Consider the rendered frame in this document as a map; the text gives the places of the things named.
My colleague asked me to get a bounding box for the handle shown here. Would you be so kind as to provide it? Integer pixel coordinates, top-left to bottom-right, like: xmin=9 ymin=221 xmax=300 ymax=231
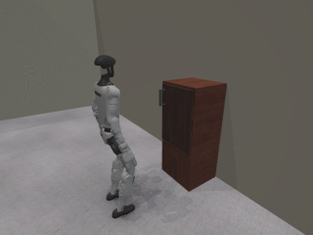
xmin=158 ymin=89 xmax=165 ymax=106

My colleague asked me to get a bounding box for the right robot forearm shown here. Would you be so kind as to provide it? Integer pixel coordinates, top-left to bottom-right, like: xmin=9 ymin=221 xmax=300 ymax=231
xmin=111 ymin=117 xmax=129 ymax=153

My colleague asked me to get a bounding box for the left robot thigh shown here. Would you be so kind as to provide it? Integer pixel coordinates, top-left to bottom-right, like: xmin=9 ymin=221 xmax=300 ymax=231
xmin=101 ymin=134 xmax=123 ymax=170

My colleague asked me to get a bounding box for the left robot forearm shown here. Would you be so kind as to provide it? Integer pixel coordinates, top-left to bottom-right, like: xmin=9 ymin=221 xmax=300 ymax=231
xmin=93 ymin=111 xmax=105 ymax=130

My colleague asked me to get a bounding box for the humanoid robot head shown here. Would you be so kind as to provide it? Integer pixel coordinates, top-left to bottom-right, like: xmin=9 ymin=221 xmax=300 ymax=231
xmin=94 ymin=55 xmax=116 ymax=87

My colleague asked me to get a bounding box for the left robot upper arm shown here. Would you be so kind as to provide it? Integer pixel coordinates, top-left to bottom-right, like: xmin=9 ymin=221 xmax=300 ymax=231
xmin=91 ymin=81 xmax=98 ymax=113

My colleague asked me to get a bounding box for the right robot hand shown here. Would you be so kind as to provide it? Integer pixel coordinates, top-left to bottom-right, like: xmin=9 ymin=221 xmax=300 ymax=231
xmin=121 ymin=149 xmax=137 ymax=171

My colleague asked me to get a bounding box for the right robot upper arm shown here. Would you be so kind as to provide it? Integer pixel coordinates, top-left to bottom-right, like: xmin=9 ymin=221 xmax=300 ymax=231
xmin=107 ymin=86 xmax=120 ymax=125

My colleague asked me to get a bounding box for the cupboard door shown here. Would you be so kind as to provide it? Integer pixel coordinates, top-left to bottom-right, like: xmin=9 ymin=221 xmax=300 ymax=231
xmin=161 ymin=83 xmax=195 ymax=155

